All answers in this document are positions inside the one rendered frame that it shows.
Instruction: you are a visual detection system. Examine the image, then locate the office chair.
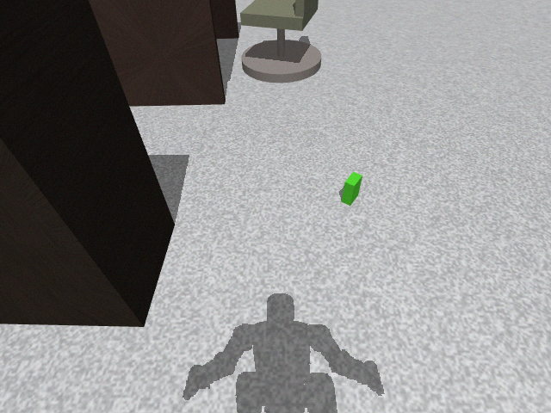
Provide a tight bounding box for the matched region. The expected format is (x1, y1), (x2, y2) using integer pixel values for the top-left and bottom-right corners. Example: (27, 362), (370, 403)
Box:
(240, 0), (321, 83)

